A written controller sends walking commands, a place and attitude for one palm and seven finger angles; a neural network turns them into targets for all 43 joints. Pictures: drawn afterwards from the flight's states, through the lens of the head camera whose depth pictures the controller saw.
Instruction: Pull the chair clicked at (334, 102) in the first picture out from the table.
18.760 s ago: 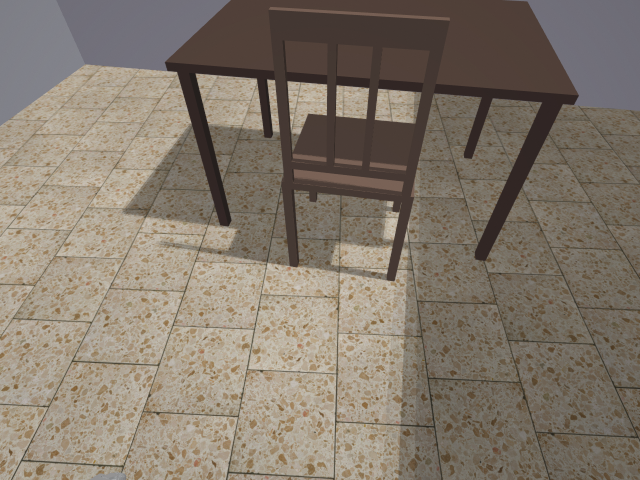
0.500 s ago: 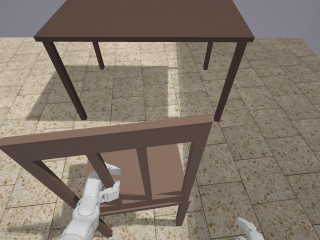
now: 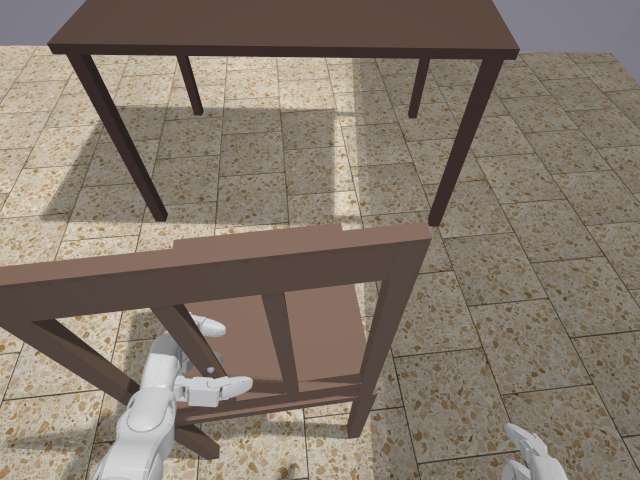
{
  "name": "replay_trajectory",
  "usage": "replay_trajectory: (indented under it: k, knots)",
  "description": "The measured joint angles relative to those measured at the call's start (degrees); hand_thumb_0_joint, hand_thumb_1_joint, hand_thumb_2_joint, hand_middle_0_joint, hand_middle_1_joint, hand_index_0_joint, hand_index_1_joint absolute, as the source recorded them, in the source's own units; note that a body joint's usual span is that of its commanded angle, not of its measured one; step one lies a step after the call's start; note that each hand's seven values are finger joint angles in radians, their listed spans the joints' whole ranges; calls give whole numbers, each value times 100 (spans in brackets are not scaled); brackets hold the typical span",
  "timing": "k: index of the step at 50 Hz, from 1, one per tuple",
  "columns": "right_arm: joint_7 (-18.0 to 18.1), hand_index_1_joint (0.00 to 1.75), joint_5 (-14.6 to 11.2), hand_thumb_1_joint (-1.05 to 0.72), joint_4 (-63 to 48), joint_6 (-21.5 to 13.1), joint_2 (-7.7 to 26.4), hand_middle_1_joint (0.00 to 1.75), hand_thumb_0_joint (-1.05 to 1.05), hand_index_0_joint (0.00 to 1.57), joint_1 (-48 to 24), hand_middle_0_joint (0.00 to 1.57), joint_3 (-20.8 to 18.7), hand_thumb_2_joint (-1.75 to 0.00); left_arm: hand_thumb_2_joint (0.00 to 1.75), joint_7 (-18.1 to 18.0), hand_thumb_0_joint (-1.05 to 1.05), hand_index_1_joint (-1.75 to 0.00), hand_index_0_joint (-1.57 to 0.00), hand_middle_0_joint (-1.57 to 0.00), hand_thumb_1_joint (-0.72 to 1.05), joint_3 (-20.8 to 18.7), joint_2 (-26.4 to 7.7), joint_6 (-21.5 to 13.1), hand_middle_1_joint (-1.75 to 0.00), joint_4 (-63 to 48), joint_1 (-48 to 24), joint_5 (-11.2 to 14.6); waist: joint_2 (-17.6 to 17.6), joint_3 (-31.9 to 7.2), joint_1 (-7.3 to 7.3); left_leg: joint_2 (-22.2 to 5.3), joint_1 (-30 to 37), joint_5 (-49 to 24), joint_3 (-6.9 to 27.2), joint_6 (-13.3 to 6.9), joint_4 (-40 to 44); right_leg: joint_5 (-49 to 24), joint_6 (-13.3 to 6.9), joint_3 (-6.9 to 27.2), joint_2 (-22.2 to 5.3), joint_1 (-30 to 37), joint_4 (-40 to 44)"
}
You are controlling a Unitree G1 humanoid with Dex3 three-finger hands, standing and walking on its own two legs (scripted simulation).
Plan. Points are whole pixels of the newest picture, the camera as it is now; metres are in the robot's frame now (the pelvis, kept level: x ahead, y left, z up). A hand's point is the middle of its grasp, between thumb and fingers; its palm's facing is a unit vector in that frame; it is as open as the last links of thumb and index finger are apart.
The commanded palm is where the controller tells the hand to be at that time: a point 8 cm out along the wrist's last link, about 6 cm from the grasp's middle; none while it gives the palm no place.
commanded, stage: open the thumb and straighten the fingers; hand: left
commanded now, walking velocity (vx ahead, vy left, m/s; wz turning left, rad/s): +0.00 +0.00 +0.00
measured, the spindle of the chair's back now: (205, 360) +0.28 +0.16 -0.05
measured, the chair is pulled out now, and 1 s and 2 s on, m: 0.64 0.64 0.64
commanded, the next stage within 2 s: draw the fingers out of the gap in 0.42 s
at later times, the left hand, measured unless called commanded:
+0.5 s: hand (211, 373) +0.27 +0.15 -0.06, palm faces +0.02 -0.98 -0.20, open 17.3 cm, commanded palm +0.24 +0.21 -0.03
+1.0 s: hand (192, 443) +0.18 +0.16 -0.05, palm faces +0.05 -0.98 -0.20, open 17.5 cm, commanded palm +0.15 +0.21 -0.03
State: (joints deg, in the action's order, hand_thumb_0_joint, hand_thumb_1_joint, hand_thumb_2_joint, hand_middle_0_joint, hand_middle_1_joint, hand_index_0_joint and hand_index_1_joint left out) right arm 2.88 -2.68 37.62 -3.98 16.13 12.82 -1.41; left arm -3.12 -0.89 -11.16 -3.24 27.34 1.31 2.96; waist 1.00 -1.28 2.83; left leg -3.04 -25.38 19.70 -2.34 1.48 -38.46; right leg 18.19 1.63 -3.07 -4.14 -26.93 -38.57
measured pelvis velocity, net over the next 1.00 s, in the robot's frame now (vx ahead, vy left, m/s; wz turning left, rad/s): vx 0.01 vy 0.00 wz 0.05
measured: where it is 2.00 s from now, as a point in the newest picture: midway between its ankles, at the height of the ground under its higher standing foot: outside the picture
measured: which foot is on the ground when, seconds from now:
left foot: down 0.00-1.00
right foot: down 0.00-1.00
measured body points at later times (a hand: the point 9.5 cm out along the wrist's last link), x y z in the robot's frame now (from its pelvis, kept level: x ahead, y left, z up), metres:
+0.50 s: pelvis +0.02 +0.00 -0.02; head +0.07 -0.02 +0.43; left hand +0.26 +0.21 -0.04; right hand +0.18 -0.26 -0.11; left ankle -0.01 +0.14 -0.72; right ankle +0.01 -0.14 -0.72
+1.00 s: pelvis +0.01 +0.00 -0.03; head +0.05 -0.01 +0.42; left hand +0.17 +0.21 -0.04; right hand +0.19 -0.24 -0.11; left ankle -0.01 +0.14 -0.72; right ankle +0.01 -0.14 -0.72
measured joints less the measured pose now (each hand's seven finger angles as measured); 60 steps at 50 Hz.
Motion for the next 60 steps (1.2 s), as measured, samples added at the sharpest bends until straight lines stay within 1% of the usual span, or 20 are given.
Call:
replay_trajectory:
  k: [4, 9, 15, 18, 21, 24, 29, 34, 44, 50, 60]
  knots:
    - [49, 30, 27, -91, -88, -65, -45, 30, 1, 20, -21, 20, 34, -90, 33, 25, 1, -122, -42, -40, -29, -13, 30, 228, -121, -244, 88, 52, 94, -88, -26, 18, -200, 132, 12, -6, -222, 148, 14, 4, -31, -203, -243]
    - [75, 30, 53, -91, -197, -124, -142, 30, 1, 20, -13, 20, 113, -90, 25, 83, 0, -93, -32, -31, -44, 36, 84, 405, -93, -625, 280, 51, 153, -194, -69, 30, -359, 283, 43, 1, -444, 321, 16, -13, -57, -357, -484]
    - [120, 30, 72, -91, -320, -121, -193, 30, 1, 20, -29, 20, 202, -90, 22, 129, -1, -53, -19, -18, -51, 35, 57, 663, -53, -898, 403, 11, 147, -236, -86, 29, -482, 417, 104, 20, -643, 478, 5, -62, -68, -455, -686]
    - [138, 30, 81, -91, -378, -145, -181, 30, 1, 20, -11, 20, 193, -90, 21, 123, -1, -34, -12, -12, -52, 41, 22, 739, -34, -1134, 518, 16, 153, -260, -82, 22, -524, 459, 136, 31, -702, 523, -4, -91, -65, -477, -730]
    - [143, 30, 77, -91, -431, -159, -144, 30, 1, 20, 16, 20, 178, -90, 21, 127, -1, -20, -7, -7, -53, 78, 8, 793, -20, -1367, 681, 26, 162, -298, -74, 18, -551, 495, 158, 38, -744, 557, -4, -111, -64, -489, -758]
    - [158, 30, 80, -91, -480, -159, -96, 30, 1, 20, 35, 20, 163, -90, 21, 133, -1, -12, -4, -4, -53, 127, 8, 885, -12, -1514, 792, 21, 165, -321, -65, 20, -588, 527, 178, 41, -797, 592, -4, -128, -69, -513, -802]
    - [192, 30, 83, -91, -548, -137, -67, 30, 1, 20, 55, 20, 144, -90, 21, 131, -1, -4, -2, -2, -54, 82, -3, 959, -4, -1703, 1002, 34, 127, -350, -51, 13, -647, 567, 183, 46, -874, 634, -11, -128, -66, -575, -883]
    - [214, 30, 69, -91, -647, -168, -80, 30, 1, 20, 113, 20, 115, -90, 21, 123, -1, -1, -1, -1, -53, 90, -64, 954, -1, -2119, 1472, 30, 130, -385, -37, 5, -695, 602, 202, 50, -949, 662, -15, -142, -60, -605, -935]
    - [291, 30, 65, -91, -712, -282, -188, 30, 1, 20, 97, 20, 122, -90, 21, 138, -1, 0, -1, 0, -54, 221, -68, 901, 0, -2808, 2411, 30, 151, -472, -97, 35, -866, 677, 270, 32, -1193, 734, -1, -190, -98, -720, -1131]
    - [331, 30, 61, -91, -762, -352, -252, 30, 1, 20, 34, 20, 156, -90, 21, 147, -1, 0, -1, 0, -54, 303, -75, 861, 0, -3131, 2753, -4, 163, -502, -133, 59, -1004, 715, 320, 19, -1373, 771, 6, -226, -127, -816, -1276]
    - [369, 30, 44, -91, -889, -330, -349, 30, 1, 20, 9, 20, 160, -90, 21, 135, -1, 0, -1, -1, -54, 376, -57, 942, 0, -3614, 3325, -63, 154, -600, -151, 61, -1158, 769, 351, 9, -1572, 810, 8, -239, -133, -941, -1434]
